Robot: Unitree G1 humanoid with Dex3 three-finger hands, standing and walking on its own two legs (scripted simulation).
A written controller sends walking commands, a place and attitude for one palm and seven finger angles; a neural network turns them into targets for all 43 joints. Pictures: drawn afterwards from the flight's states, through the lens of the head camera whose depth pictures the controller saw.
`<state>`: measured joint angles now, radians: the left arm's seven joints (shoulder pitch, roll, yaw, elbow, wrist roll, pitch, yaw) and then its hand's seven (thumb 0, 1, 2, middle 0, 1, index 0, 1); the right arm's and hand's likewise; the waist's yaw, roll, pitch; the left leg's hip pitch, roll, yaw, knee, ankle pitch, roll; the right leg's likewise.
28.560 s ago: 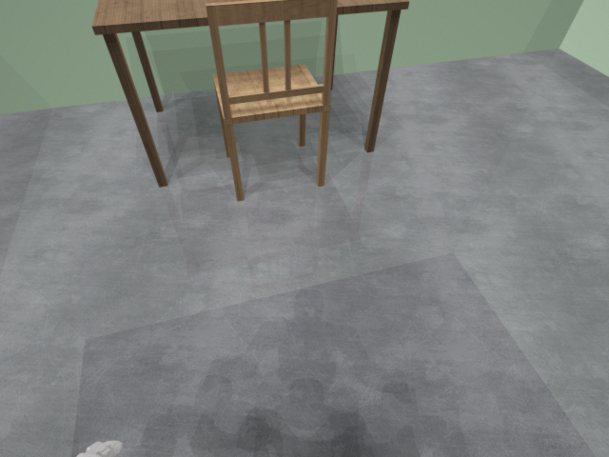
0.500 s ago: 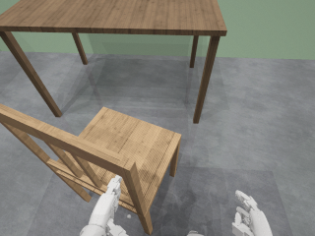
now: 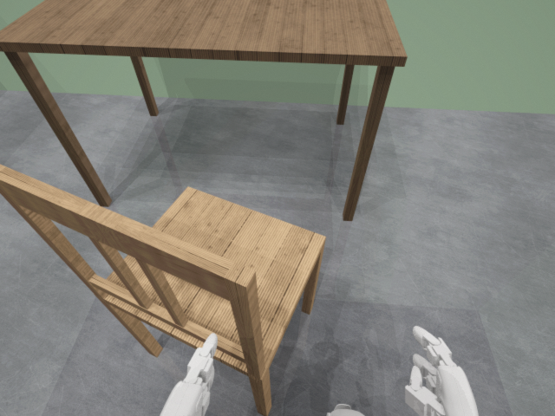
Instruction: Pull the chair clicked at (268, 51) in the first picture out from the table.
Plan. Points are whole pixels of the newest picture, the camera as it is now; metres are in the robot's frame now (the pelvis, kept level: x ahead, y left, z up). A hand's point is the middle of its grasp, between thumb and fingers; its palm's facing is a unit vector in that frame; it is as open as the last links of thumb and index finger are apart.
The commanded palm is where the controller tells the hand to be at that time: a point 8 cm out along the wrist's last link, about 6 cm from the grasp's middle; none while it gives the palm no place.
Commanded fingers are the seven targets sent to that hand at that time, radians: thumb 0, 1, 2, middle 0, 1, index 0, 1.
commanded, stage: draw the hand back to the body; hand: left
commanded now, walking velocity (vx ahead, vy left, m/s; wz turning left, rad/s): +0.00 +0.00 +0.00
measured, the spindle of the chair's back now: (124, 273) +0.36 +0.28 -0.05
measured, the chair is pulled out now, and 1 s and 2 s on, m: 0.51 0.51 0.51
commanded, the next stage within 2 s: step back with the hand held close in 1.66 s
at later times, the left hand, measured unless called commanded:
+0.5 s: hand (180, 403) +0.15 +0.11 +0.07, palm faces -0.04 -1.00 -0.06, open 17.4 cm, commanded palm +0.11 +0.18 +0.09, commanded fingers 0.00 -0.48 0.23 -0.01 -0.01 -0.01 -0.01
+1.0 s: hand (65, 343) +0.17 +0.20 +0.17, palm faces +0.33 -0.85 -0.40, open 13.4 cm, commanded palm +0.13 +0.25 +0.19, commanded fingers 0.00 0.43 0.67 -0.14 -0.20 -0.14 -0.20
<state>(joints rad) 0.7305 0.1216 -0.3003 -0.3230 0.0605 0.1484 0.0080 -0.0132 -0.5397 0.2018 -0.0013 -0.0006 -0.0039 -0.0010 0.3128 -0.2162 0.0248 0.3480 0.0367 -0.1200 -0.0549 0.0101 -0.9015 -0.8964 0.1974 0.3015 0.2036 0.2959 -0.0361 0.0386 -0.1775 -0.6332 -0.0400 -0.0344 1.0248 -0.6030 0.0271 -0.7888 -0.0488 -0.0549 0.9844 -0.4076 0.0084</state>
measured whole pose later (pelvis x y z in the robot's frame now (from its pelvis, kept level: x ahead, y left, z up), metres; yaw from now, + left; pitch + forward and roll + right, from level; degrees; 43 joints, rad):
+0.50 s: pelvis -0.01 -0.01 -0.02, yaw +0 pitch +13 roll -1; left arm 0.80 0.19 -0.09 -0.48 -0.13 -0.23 -0.08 -0.02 -0.51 0.22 0.00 0.00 -0.01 0.00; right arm 0.25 -0.18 0.00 0.42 0.07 -0.12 -0.05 0.01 -0.90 -0.90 0.20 0.30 0.20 0.30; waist 0.01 0.06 -0.15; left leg -0.71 -0.02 -0.04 1.12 -0.64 0.01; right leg -0.87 -0.03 -0.06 1.07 -0.43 -0.01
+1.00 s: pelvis +0.01 -0.01 +0.05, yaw +0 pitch +0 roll -1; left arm 0.68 0.30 0.14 -0.48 -0.03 -0.07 0.17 -0.01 0.09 0.51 -0.09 -0.13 -0.10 -0.13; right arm 0.26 -0.21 0.00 0.56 0.03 -0.18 -0.11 0.01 -0.90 -0.90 0.20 0.30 0.20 0.30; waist 0.04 0.08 -0.06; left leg -0.19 -0.01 -0.04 0.65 -0.45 0.01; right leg -0.35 -0.02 -0.07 0.65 -0.29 -0.01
